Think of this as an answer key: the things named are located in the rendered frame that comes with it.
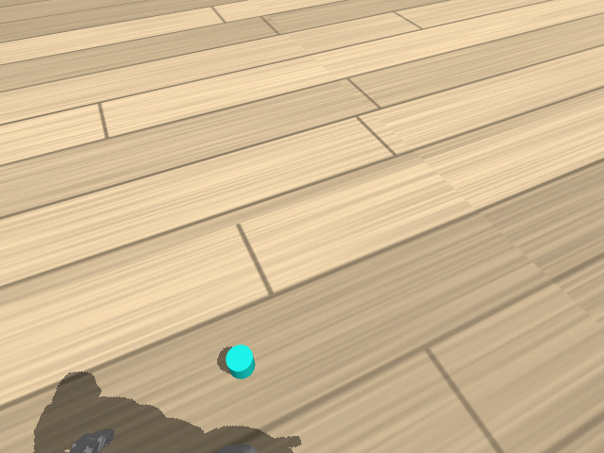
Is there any left robot hand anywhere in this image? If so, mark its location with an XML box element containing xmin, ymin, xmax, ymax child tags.
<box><xmin>65</xmin><ymin>428</ymin><xmax>114</xmax><ymax>453</ymax></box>

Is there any tin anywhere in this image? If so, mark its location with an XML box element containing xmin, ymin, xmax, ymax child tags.
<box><xmin>226</xmin><ymin>344</ymin><xmax>255</xmax><ymax>379</ymax></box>

